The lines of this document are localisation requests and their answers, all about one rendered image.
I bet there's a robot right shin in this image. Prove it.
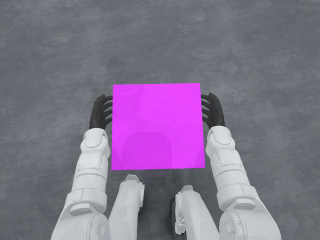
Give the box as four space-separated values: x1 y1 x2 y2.
175 185 200 234

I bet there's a carton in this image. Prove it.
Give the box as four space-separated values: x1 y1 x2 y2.
111 83 206 171

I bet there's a robot right upper arm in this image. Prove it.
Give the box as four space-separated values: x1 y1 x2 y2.
219 208 281 240

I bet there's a right robot hand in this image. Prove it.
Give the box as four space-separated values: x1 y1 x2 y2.
200 92 225 130

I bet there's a robot left upper arm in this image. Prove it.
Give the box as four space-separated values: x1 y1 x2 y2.
51 212 112 240

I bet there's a left robot forearm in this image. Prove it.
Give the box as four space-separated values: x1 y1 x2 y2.
51 128 111 240

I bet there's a right robot forearm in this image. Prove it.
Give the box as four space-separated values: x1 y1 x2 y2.
205 125 282 240

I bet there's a left robot hand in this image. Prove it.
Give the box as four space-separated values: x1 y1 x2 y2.
89 94 113 130

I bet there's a right robot foot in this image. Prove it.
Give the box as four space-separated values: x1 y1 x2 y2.
169 197 185 240

